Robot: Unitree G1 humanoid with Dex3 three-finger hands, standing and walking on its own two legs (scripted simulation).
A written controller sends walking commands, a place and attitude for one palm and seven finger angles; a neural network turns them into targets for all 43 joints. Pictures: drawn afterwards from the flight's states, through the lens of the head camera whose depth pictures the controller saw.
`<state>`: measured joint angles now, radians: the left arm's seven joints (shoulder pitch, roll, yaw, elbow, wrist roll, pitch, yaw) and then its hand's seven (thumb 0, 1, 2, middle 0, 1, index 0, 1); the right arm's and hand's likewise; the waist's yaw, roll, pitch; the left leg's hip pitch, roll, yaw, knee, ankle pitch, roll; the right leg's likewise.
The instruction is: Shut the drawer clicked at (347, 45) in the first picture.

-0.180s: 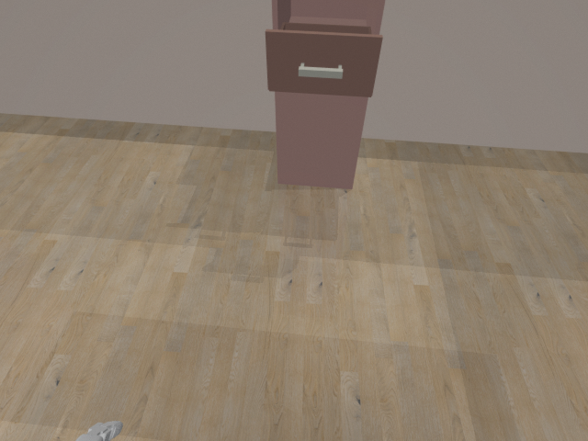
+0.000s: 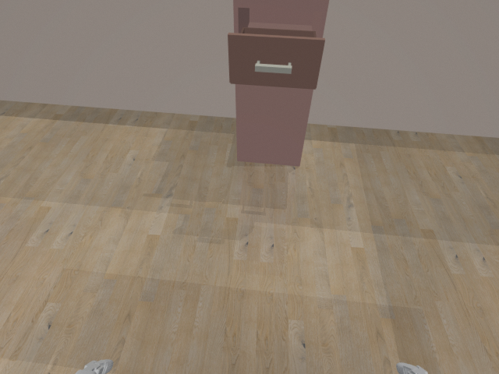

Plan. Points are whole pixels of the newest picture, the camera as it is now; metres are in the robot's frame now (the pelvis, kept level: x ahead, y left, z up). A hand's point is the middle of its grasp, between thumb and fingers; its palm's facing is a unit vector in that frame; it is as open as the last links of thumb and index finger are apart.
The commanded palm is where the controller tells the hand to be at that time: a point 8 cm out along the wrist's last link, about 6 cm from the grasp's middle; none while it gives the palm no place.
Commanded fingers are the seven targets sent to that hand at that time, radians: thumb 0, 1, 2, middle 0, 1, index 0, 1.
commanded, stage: stand and wait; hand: left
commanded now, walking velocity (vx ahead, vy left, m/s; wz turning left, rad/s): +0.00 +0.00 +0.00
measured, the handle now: (273, 66) +1.11 -0.01 -0.01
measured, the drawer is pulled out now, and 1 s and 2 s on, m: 0.30 0.30 0.30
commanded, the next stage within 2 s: look at it before walking up in 0.70 s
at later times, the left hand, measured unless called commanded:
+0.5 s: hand out of the picture +0.05 +0.24 -0.15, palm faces -0.01 -0.94 -0.33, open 7.4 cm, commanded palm none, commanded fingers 0.00 0.90 0.90 -0.20 -0.30 -0.20 -0.30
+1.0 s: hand out of the picture +0.05 +0.24 -0.15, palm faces -0.02 -0.95 -0.32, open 7.4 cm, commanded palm none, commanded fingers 0.00 0.90 0.90 -0.20 -0.30 -0.20 -0.30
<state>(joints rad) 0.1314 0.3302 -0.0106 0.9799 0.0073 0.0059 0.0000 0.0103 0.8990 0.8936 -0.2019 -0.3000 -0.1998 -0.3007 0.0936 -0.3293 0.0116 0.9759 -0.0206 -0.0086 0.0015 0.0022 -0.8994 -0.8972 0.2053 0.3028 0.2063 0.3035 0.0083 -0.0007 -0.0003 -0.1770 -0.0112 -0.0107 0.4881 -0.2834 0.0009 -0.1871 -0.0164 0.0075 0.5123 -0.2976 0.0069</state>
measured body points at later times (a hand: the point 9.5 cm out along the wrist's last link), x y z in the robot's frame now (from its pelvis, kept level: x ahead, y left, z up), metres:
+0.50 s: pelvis -0.02 -0.01 +0.01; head -0.02 -0.01 +0.46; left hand +0.05 +0.29 -0.13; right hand +0.05 -0.31 -0.13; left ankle -0.01 +0.12 -0.74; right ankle -0.01 -0.12 -0.74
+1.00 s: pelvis -0.02 +0.00 +0.01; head -0.02 +0.00 +0.46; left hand +0.05 +0.29 -0.13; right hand +0.05 -0.30 -0.13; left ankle -0.01 +0.12 -0.74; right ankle -0.01 -0.12 -0.74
